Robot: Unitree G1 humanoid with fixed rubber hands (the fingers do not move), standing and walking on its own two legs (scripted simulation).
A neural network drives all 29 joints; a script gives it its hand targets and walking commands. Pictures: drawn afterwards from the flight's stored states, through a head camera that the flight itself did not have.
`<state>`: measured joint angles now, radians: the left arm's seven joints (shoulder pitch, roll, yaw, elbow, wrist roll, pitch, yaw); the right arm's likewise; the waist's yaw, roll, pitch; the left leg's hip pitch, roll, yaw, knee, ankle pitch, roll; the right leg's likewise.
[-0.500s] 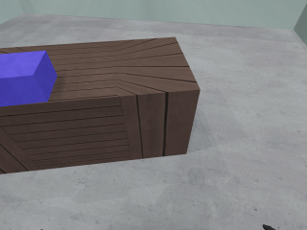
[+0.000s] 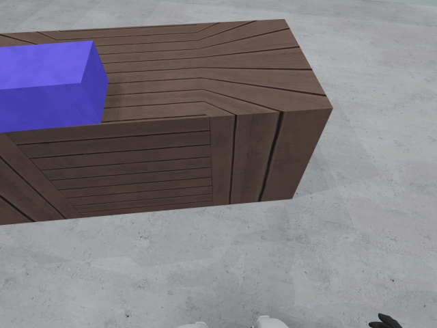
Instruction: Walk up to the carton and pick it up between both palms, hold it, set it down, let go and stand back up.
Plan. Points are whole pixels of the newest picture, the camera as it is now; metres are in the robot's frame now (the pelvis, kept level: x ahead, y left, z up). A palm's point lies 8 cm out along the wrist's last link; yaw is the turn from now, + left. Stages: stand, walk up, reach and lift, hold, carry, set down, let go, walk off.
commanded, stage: walk up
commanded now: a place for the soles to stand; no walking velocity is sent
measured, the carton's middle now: (45, 85) +0.82 +0.53 -0.05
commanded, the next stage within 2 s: none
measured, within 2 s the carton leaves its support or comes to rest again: neither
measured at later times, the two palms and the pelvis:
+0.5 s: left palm out of the picture +0.07 +0.45 -0.09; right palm out of the picture +0.12 -0.20 -0.11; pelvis +0.02 +0.11 -0.01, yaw +5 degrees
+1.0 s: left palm out of the picture +0.08 +0.56 -0.10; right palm (263, 315) +0.17 -0.08 -0.12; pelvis +0.05 +0.22 -0.02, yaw +9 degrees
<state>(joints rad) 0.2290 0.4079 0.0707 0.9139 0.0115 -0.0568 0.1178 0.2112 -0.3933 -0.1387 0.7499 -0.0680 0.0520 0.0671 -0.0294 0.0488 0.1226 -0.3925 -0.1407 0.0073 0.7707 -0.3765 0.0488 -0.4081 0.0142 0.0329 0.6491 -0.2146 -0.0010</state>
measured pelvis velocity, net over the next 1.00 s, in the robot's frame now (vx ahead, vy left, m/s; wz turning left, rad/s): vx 0.05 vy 0.22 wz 0.15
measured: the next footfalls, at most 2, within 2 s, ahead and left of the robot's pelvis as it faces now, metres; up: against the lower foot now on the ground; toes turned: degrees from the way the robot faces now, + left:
left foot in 0.24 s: +0.04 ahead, +0.19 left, +0.00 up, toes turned +0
right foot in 0.52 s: +0.14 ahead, +0.00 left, +0.00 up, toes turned +5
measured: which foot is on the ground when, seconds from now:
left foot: up 0.00-0.22, down 0.24-0.54, up 0.56-0.86, down 0.88-1.00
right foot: down 0.00-0.22, up 0.24-0.50, down 0.52-0.86, up 0.88-1.00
